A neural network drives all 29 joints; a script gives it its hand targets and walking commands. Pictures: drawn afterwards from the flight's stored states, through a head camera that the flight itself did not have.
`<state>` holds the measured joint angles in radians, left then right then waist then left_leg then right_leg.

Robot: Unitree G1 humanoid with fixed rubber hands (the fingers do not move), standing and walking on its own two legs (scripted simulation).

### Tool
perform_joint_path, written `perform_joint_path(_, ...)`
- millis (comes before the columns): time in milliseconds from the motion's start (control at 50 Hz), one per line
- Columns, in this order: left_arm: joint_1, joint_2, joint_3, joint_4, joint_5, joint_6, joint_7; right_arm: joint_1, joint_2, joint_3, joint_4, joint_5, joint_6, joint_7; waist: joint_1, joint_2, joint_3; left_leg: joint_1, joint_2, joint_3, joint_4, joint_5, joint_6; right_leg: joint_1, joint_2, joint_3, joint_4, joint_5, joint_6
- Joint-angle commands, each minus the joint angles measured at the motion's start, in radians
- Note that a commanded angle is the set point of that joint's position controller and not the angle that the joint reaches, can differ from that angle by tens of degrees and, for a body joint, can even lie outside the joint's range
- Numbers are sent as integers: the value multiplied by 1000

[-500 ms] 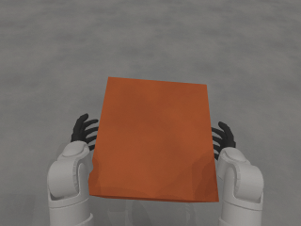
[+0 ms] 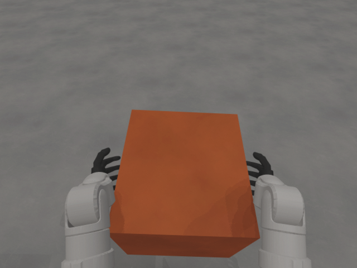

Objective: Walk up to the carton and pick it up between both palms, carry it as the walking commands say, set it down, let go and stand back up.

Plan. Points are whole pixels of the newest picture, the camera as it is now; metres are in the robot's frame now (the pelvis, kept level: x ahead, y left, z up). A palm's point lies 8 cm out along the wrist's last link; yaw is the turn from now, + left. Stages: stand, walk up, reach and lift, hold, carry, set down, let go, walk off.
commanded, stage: carry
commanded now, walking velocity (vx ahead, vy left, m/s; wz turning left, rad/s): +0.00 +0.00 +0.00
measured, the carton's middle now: (181, 185) +0.33 -0.01 -0.01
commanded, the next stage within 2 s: hold in 1.70 s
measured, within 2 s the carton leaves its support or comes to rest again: neither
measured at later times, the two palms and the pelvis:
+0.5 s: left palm (68, 188) +0.26 +0.23 +0.08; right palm (235, 190) +0.26 -0.11 +0.08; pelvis -0.01 +0.06 +0.00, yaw -1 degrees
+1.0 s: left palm (47, 204) +0.23 +0.27 +0.07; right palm (218, 201) +0.24 -0.08 +0.07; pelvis -0.03 +0.08 +0.00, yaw -1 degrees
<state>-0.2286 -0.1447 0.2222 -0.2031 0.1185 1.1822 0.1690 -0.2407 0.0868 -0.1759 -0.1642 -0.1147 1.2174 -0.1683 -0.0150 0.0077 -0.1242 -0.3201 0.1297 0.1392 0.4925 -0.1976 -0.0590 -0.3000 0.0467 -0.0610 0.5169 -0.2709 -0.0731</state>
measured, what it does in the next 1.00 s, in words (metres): shifts its weight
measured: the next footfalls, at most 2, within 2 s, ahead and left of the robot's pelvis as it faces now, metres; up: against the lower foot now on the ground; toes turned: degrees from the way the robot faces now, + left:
none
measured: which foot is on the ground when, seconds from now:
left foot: down 0.00-1.00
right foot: down 0.00-1.00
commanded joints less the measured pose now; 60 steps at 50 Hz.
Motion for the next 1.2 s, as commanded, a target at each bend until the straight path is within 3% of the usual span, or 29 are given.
perform_joint_path(0, -557, -936, -793, -80, -431, 13, -398, -591, 946, 737, -113, 441, -37, 408, 27, -44, -271, 128, 19, -18, 14, 43, 25, 101, -201, 120, -80, 511, -11)
perform_joint_path(60, -537, -958, -797, -5, -431, 19, -403, -597, 948, 719, -69, 441, -40, 405, 24, -38, -249, 177, 21, -24, 8, 37, 27, 11, -205, 156, -111, 325, -9)
perform_joint_path(100, -539, -958, -801, -68, -448, 18, -404, -611, 974, 744, -128, 459, -45, 399, 33, -35, -262, 148, 31, -28, 5, 108, 26, 51, -183, 114, -74, 384, 8)
perform_joint_path(140, -560, -977, -825, -86, -465, 15, -403, -601, 952, 742, -162, 464, -55, 397, 35, 65, -302, 159, 40, -35, -5, 123, 42, 96, -190, 127, -50, 379, 2)
perform_joint_path(160, -560, -976, -811, -65, -449, 7, -403, -628, 979, 734, -148, 444, -63, 401, 37, -13, -342, 175, 38, -42, 1, 116, 56, 110, -193, 140, -42, 401, 0)
perform_joint_path(220, -548, -938, -801, -37, -425, -17, -402, -579, 944, 711, -105, 405, -87, 396, 33, -19, -340, 231, 60, -52, 10, 281, 59, 63, -179, 109, -9, 363, 19)
perform_joint_path(240, -560, -947, -831, -109, -455, -17, -399, -545, 969, 724, -103, 430, -78, 394, 32, 51, -332, 228, 56, -54, 16, 293, 64, 45, -171, 115, -8, 355, 23)
perform_joint_path(280, -528, -937, -808, -35, -419, -18, -406, -536, 937, 690, -78, 383, -86, 401, 31, 57, -294, 208, 64, -58, 1, 351, 71, 27, -164, 91, 11, 259, 36)
perform_joint_path(320, -513, -918, -799, -42, -436, -19, -411, -538, 922, 732, -107, 405, -88, 396, 36, -61, -310, 208, 62, -55, 10, 294, 76, 47, -173, 106, -16, 327, 29)
perform_joint_path(360, -447, -920, -785, 29, -414, -6, -410, -569, 931, 754, -107, 411, -82, 398, 40, -69, -278, 172, 46, -43, 7, 195, 78, 27, -182, 127, -46, 304, 36)
perform_joint_path(420, -476, -943, -776, 9, -411, -20, -411, -545, 919, 731, -108, 405, -93, 402, 41, -17, -271, 189, 44, -41, -24, 172, 70, 23, -176, 113, -9, 263, 41)
perform_joint_path(480, -456, -937, -757, 89, -396, -23, -414, -573, 922, 714, -41, 412, -94, 416, 42, -61, -197, 144, 49, -58, -52, 100, 80, -18, -167, 119, -52, 133, 38)
perform_joint_path(500, -492, -929, -785, 54, -414, -24, -417, -545, 908, 707, -11, 410, -95, 416, 42, 26, -188, 102, 54, -85, -76, 15, 86, 4, -162, 123, -50, 84, 39)
perform_joint_path(540, -531, -948, -762, 46, -398, -47, -422, -612, 917, 704, -50, 389, -119, 419, 51, 9, -205, 105, 52, -71, -90, -30, 93, -13, -161, 106, -59, 71, 40)
perform_joint_path(560, -600, -945, -793, -41, -433, -56, -415, -562, 944, 712, -30, 405, -120, 419, 48, 20, -210, 107, 57, -96, -97, -24, 95, 8, -159, 100, -38, 93, 32)
perform_joint_path(600, -566, -915, -747, 47, -384, -74, -410, -563, 934, 665, 60, 372, -140, 420, 50, 15, -233, 113, 69, -110, -103, 0, 109, 14, -158, 108, -41, 71, 30)
perform_joint_path(680, -616, -963, -811, -91, -456, -81, -406, -647, 967, 722, -125, 436, -151, 409, 48, 60, -210, 102, 50, -104, -126, -76, 99, -10, -164, 106, -35, 84, 40)
perform_joint_path(800, -522, -947, -756, 44, -408, -102, -415, -574, 913, 672, -56, 362, -180, 401, 45, -38, -267, 144, 44, -91, -69, 54, 106, -4, -167, 95, -42, 100, 41)
perform_joint_path(820, -567, -941, -787, -76, -439, -103, -410, -577, 902, 710, -155, 376, -182, 392, 52, -29, -296, 162, 61, -99, -74, 68, 114, 13, -160, 90, -39, 104, 38)
perform_joint_path(900, -435, -909, -749, 97, -358, -111, -410, -534, 873, 665, -36, 320, -192, 400, 46, 31, -263, 119, 58, -107, -127, -78, 119, -5, -155, 90, -29, 67, 54)
perform_joint_path(940, -560, -919, -797, -32, -411, -119, -406, -517, 873, 679, -58, 328, -195, 397, 43, 33, -256, 149, 64, -111, -106, 43, 121, -41, -158, 90, -20, 99, 52)
perform_joint_path(980, -554, -906, -758, 39, -368, -122, -413, -531, 845, 650, -36, 292, -203, 397, 44, -5, -231, 123, 71, -99, -104, 22, 126, -45, -154, 72, -27, 79, 59)
perform_joint_path(1000, -586, -901, -809, -101, -431, -111, -403, -529, 885, 698, -96, 360, -184, 397, 46, 17, -222, 107, 67, -118, -116, -17, 123, -31, -160, 80, -21, 68, 53)
perform_joint_path(1040, -544, -907, -784, -14, -421, -76, -407, -547, 867, 704, -89, 366, -156, 393, 43, 38, -162, 58, 65, -114, -155, -202, 115, -45, -156, 79, -44, 42, 56)
perform_joint_path(1060, -515, -888, -730, 68, -372, -86, -408, -529, 883, 682, -16, 332, -167, 396, 42, -39, -168, 52, 60, -127, -165, -226, 118, -47, -143, 90, -42, 34, 55)
perform_joint_path(1080, -477, -901, -774, 32, -417, -81, -399, -520, 850, 718, -96, 385, -165, 393, 42, 13, -209, 84, 61, -117, -157, -234, 109, -44, -142, 88, -35, 11, 52)
perform_joint_path(1120, -482, -873, -706, 136, -345, -107, -412, -553, 816, 640, -16, 313, -198, 402, 39, 63, -209, 63, 59, -123, -154, -193, 119, -12, -157, 84, -46, 53, 60)
perform_joint_path(1140, -458, -909, -729, 58, -374, -115, -411, -565, 859, 703, -97, 353, -202, 403, 47, -37, -243, 30, 59, -116, -146, -189, 118, 27, -150, 70, -44, 72, 56)
perform_joint_path(1180, -505, -918, -729, 102, -359, -132, -407, -595, 853, 700, -62, 329, -206, 404, 53, -53, -287, 89, 31, -69, -77, -49, 109, 42, -172, 94, -45, 141, 50)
